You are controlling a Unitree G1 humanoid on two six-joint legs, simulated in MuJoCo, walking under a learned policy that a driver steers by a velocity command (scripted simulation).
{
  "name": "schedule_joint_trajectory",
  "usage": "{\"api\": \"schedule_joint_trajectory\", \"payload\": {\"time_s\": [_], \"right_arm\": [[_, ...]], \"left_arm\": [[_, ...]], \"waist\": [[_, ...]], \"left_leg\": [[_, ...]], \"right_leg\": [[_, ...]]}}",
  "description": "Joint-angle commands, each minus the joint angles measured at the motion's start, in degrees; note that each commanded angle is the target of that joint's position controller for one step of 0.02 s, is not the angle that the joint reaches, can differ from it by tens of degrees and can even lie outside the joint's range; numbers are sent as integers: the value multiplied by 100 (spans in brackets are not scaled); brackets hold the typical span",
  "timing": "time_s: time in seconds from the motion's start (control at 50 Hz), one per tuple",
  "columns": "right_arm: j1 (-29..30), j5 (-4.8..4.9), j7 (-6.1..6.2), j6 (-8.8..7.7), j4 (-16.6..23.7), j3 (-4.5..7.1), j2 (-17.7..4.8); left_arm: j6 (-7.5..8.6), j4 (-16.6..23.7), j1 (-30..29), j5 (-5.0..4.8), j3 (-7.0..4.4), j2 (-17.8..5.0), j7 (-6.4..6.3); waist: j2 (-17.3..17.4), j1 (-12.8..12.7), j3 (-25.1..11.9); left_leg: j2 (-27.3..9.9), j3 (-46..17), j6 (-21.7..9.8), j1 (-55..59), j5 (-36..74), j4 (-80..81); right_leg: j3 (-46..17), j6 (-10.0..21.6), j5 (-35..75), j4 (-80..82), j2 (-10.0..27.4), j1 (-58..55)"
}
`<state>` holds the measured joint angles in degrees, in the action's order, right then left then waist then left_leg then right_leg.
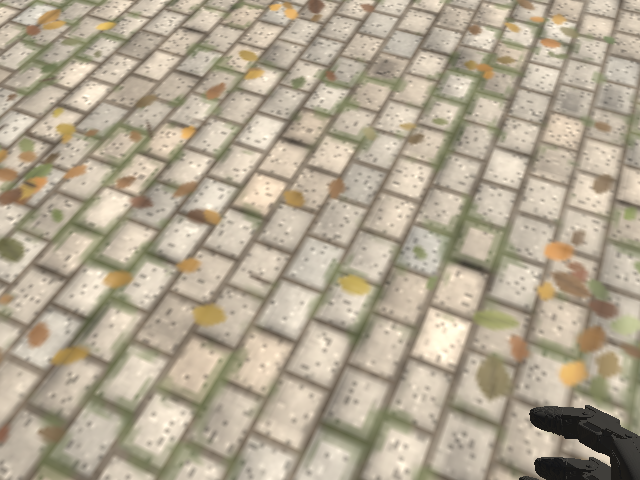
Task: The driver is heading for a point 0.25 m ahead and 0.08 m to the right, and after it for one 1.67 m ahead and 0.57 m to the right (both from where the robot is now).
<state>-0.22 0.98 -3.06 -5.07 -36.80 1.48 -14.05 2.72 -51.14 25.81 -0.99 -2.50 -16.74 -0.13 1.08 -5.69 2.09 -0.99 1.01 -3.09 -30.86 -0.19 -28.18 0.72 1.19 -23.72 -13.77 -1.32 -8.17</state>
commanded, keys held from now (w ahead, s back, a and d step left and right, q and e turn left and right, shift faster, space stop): w+e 0.22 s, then e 0.68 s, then w+e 0.06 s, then w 0.04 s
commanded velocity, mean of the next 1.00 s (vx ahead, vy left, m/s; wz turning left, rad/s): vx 0.23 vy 0.00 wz -0.48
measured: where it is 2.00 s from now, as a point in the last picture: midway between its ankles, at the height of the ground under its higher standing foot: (482, 382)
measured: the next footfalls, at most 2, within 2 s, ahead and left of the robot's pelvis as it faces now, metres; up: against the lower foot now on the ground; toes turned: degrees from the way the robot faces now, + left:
left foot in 0.02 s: +0.20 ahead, +0.12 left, +0.00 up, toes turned +1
right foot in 0.50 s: +0.41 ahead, -0.13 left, +0.00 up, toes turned -16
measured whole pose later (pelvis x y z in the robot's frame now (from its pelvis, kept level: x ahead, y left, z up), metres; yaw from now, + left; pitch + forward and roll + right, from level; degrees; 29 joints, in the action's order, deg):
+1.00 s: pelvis +0.37 -0.01 +0.01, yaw -31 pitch +2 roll +0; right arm -9.1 0.1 0.8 -1.3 -44.3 3.4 -16.8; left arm -2.9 -33.9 10.3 -0.6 -4.6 -17.8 -1.7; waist -1.1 -0.2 0.5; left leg 1.4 -4.7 0.6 -18.7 -14.8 -31.2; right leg -11.9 2.4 -14.3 -33.7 -8.4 23.7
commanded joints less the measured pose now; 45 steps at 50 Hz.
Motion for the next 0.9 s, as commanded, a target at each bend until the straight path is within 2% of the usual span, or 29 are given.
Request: {"api": "schedule_joint_trajectory", "payload": {"time_s": [0.02,0.04,0.06,0.08,0.1,0.12,0.16,0.18,0.22,0.26,0.3,0.32,0.36,0.4,0.46,0.48,0.5,0.52,0.54,0.56,0.58,0.6,0.62,0.64,0.68,0.72,0.78,0.84,0.9], "right_arm": [[-1828,-40,139,-55,-79,495,-1253],[-2462,-185,177,-29,-193,632,-1843],[-2574,-141,178,-14,-231,502,-1345],[-2170,-99,199,-8,-254,393,-1055],[-1747,-72,214,-6,-250,345,-920],[-1419,-98,198,-32,-289,299,-747],[-1052,-172,175,-147,-351,282,-579],[-982,-169,167,-197,-408,294,-558],[-929,-180,168,-266,-540,335,-657],[-884,-227,218,-262,-630,348,-730],[-787,-218,298,-196,-648,365,-854],[-850,-200,342,-155,-669,376,-917],[-1083,-147,417,-58,-758,405,-1061],[-1149,-61,452,67,-814,448,-1180],[-986,95,517,252,-766,522,-1318],[-916,123,537,309,-730,527,-1296],[-951,109,531,338,-706,474,-1148],[-1320,-168,484,310,-595,326,-750],[-1890,-269,390,270,-452,199,-506],[-1550,-141,312,242,-564,302,-1039],[-1072,8,310,257,-397,317,-1080],[-932,-54,381,302,-434,306,-969],[-872,-119,455,373,-439,334,-1030],[-918,-123,465,436,-442,347,-1030],[-1073,-145,491,474,-490,319,-885],[-983,-151,531,483,-480,288,-803],[-782,-128,546,513,-437,278,-788],[-620,-100,518,481,-380,288,-799],[-595,-72,460,379,-341,309,-839]], "left_arm": [[-16,372,-223,72,-167,-930,-55],[75,540,487,96,52,-167,-10],[184,409,452,-12,35,-337,11],[223,609,-207,-203,-146,-880,27],[233,749,-606,-221,-152,-887,13],[211,773,-781,-127,-162,-794,-8],[38,627,-427,-98,-183,-561,-23],[-41,575,-322,-102,-172,-423,-28],[-148,667,-479,-80,-182,-353,-63],[-146,829,-792,-15,-202,-371,-75],[-79,962,-1066,33,-163,-272,10],[-50,1047,-1316,53,-125,-181,72],[-37,1245,-1682,62,-96,-108,191],[-75,1416,-1783,53,-141,-226,282],[-138,1558,-1520,106,-287,-536,357],[-135,1490,-1073,100,-386,-713,353],[-112,1337,-434,109,-525,-981,276],[-133,1406,-286,108,-639,-1536,114],[-112,1733,-740,224,-620,-1827,93],[-122,1894,-831,162,-527,-1363,158],[-104,1924,-1116,118,-449,-1125,164],[-125,1881,-1343,31,-412,-953,143],[-160,1908,-1536,4,-365,-811,92],[-193,1951,-1618,74,-361,-818,59],[-215,2020,-1678,154,-401,-902,7],[-238,2012,-1574,122,-444,-995,-71],[-333,2059,-1616,85,-461,-1020,-168],[-411,2097,-1665,103,-461,-1000,-187],[-465,2111,-1622,98,-463,-976,-163]], "waist": [[-549,1418,-1297],[782,1185,-2354],[1141,1288,-2838],[783,1285,-1693],[512,1101,-989],[277,903,-547],[528,534,-332],[469,460,-267],[367,394,-28],[255,390,188],[242,427,185],[201,550,168],[121,739,67],[178,743,-24],[319,481,-265],[269,236,-492],[-50,-73,-844],[-1275,114,-1299],[-1936,662,-2223],[-820,204,-2639],[-547,266,-1942],[-62,437,-1301],[-162,546,-1008],[-385,668,-895],[-569,736,-932],[-565,673,-1042],[-680,586,-1064],[-881,503,-902],[-1032,434,-886]], "left_leg": [[-246,-286,-537,3222,-196,-181],[-1931,-2862,-1363,5743,-1228,-120],[-2348,-4357,-1465,5747,-2101,835],[-2115,-3486,-1111,4879,-2433,1073],[-1916,-2659,-937,3954,-2088,1252],[-1676,-2080,-848,3163,-1603,1491],[-1352,-1245,-747,2280,-1046,1887],[-1317,-960,-789,2068,-802,2022],[-1308,-482,-814,1854,-401,2204],[-1227,58,-811,1840,806,2131],[-994,655,-689,1812,1626,1973],[-950,830,-657,1869,1810,1896],[-1108,890,-662,2278,2109,1710],[-1307,887,-612,2791,2230,1393],[-1454,890,-427,3193,3056,445],[-1334,952,-302,3136,3200,-316],[-964,1088,-32,2848,2698,-1492],[-437,1121,370,1487,-350,-3229],[689,211,714,-302,-4178,-5195],[362,-765,592,-480,-3803,-5407],[183,-689,479,-696,-3303,-5209],[-44,-637,487,-737,-2915,-4692],[-184,-649,499,-544,-2659,-4226],[-159,-607,513,-164,-2463,-3998],[-26,-530,619,116,-2283,-3505],[34,-576,743,112,-2171,-3001],[73,-678,839,169,-1837,-2442],[151,-713,826,355,-1728,-1903],[240,-725,730,598,-1878,-1305]], "right_leg": [[-393,492,4964,-2710,1124,1368],[-128,68,1973,-5110,175,3832],[-943,59,-823,-5994,-128,4497],[-986,95,-545,-6276,216,4972],[-742,108,-22,-6063,513,4963],[-678,75,353,-5739,698,4769],[-729,5,809,-5444,945,4077],[-697,-40,876,-5422,957,3983],[-748,-119,1180,-5212,994,4214],[-753,-223,1693,-4610,933,4413],[-415,-244,2379,-3602,827,4114],[-219,-239,2716,-3163,759,3980],[-23,-211,2981,-2638,664,3937],[-11,-102,2713,-2346,630,4024],[208,180,1817,-2153,336,3676],[298,328,1795,-1913,135,3130],[274,529,2597,-1349,-86,2201],[-1237,953,5383,-1496,993,835],[-3946,2427,5820,-1291,2357,-579],[-3737,2294,4673,-900,2192,-399],[-3069,1977,3856,-784,1926,186],[-2585,1622,3240,-664,1603,930],[-2318,1456,2915,-558,1424,1535],[-2189,1371,2757,-438,1223,2021],[-2010,1362,3033,-405,1050,2304],[-2017,1371,3085,-473,1020,2239],[-2176,1246,2054,-480,908,2310],[-2425,1139,1193,-443,804,2469],[-2766,1097,1373,-614,823,2271]]}}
